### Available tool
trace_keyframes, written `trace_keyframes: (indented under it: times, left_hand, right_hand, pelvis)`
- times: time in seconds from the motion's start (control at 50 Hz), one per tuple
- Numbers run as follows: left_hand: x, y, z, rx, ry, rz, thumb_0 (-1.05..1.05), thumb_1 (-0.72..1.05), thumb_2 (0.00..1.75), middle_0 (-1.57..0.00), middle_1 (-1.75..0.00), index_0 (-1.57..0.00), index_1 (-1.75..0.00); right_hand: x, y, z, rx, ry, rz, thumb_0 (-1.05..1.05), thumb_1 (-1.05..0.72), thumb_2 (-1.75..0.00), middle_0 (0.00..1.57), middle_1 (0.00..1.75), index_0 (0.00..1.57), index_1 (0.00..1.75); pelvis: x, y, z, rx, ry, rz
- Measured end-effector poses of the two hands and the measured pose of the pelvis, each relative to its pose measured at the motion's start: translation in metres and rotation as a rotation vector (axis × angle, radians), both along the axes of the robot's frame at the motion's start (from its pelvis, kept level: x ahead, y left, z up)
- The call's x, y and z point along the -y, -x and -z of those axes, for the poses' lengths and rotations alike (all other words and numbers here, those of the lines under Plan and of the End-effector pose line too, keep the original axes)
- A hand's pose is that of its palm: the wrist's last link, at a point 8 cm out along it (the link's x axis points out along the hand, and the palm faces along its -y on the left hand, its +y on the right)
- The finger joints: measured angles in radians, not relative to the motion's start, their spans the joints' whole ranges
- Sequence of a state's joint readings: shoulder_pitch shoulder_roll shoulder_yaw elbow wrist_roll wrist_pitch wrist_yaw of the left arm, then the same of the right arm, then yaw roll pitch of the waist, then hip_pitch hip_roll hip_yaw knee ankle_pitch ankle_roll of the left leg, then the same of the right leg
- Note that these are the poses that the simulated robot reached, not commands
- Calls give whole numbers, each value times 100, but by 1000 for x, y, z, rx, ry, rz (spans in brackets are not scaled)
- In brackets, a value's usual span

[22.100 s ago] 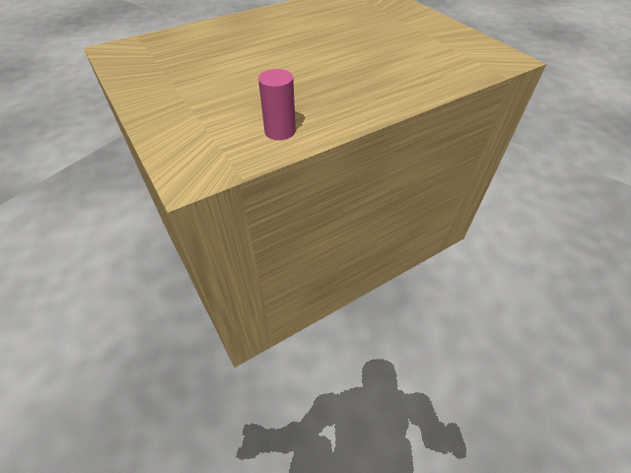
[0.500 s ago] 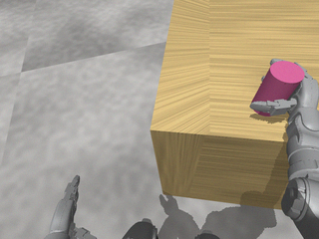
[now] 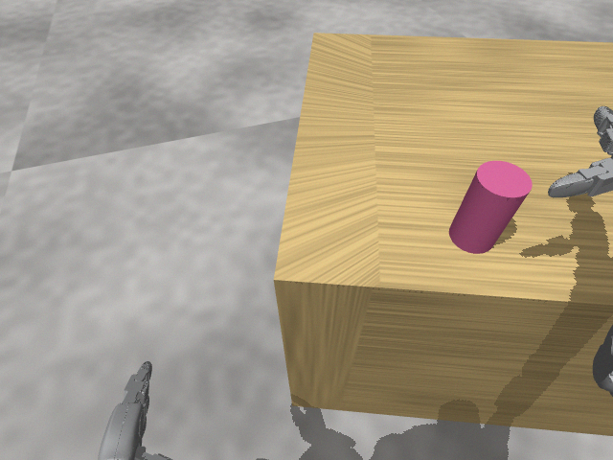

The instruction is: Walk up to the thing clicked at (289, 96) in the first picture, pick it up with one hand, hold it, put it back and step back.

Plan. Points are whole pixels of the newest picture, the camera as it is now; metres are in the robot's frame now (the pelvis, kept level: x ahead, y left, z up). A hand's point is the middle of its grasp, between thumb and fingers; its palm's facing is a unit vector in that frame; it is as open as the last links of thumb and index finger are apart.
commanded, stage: sink last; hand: right
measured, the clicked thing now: (486, 209) +0.46 -0.21 +0.07
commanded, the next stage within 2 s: home in 1.18 s
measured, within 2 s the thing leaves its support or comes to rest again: neither
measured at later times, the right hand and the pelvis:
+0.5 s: hand out of the picture +0.35 -0.33 +0.16, palm faces +0.42 +0.83 -0.37, open 17.6 cm; pelvis +0.01 -0.01 +0.02, yaw +0 degrees
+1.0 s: hand out of the picture +0.15 -0.27 +0.16, palm faces +0.47 +0.77 -0.44, open 17.6 cm; pelvis -0.01 +0.01 +0.03, yaw -3 degrees
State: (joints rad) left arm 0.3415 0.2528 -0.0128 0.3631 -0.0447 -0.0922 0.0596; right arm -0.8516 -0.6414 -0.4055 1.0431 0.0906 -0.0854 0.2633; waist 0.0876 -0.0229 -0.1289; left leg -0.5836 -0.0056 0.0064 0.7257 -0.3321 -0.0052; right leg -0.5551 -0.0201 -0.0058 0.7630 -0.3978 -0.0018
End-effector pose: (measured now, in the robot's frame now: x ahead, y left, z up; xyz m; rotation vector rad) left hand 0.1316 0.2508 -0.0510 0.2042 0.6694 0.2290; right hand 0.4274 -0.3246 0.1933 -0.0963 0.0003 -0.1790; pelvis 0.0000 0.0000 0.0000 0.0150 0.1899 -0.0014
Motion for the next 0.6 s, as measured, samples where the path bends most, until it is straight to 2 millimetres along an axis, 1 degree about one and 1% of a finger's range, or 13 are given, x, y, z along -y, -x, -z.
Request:
trace_keyframes:
  times: [0.04,0.1,0.16,0.26,0.3,0.34,0.4,0.46,0.52,0.6]
  left_hand:
    - [0,-3,-3,8,6,4,-1,-52,4,-6,-6,-6,-5]
    - [-2,-5,-8,9,8,14,-1,-53,4,-6,-6,-6,-6]
    - [-3,-4,-10,-11,6,27,-1,-53,5,-6,-6,-6,-6]
    - [-7,0,-9,-65,4,34,-1,-52,5,-5,-5,-6,-5]
    - [-10,0,-7,-79,-1,27,-1,-53,5,-5,-5,-5,-5]
    - [-12,-2,-6,-85,-2,19,-1,-53,6,-5,-5,-5,-5]
    - [-11,-11,-7,-62,4,23,-1,-53,6,-5,-5,-5,-5]
    - [-6,-21,-12,-15,25,30,-1,-53,7,-5,-5,-5,-5]
    - [-4,-27,-15,15,44,20,-1,-53,7,-5,-5,-5,-5]
    - [-8,-26,-13,-4,47,-10,-1,-53,7,-5,-5,-5,-5]
  right_hand:
    - [7,3,-4,-35,52,34,-2,55,-6,9,9,10,9]
    - [20,10,0,-89,112,96,-1,55,-5,8,7,9,7]
    - [37,19,4,-109,144,170,-2,56,-4,7,6,8,6]
    - [63,40,5,-102,177,289,-2,58,-4,6,6,7,6]
    - [70,50,3,-94,193,322,-2,58,-4,6,6,7,6]
    - [72,60,2,-85,211,340,-2,59,-4,6,6,7,5]
    - [67,78,4,-71,244,333,-2,59,-4,6,6,6,5]
    - [52,101,11,-53,273,299,-2,59,-4,6,6,6,5]
    - [36,131,21,-43,285,263,-2,59,-4,6,6,6,5]
    - [16,177,31,-27,283,244,-2,59,-4,6,6,6,5]
  pelvis:
    - [0,-1,-3,11,3,1]
    - [0,-2,-6,18,7,-1]
    - [-1,-3,-9,22,9,-2]
    - [0,-6,-13,29,4,0]
    - [1,-8,-14,34,0,1]
    - [2,-9,-15,42,-3,1]
    - [4,-10,-17,59,-4,0]
    - [5,-12,-19,83,-2,0]
    - [5,-13,-20,108,1,1]
    - [4,-14,-22,140,4,6]
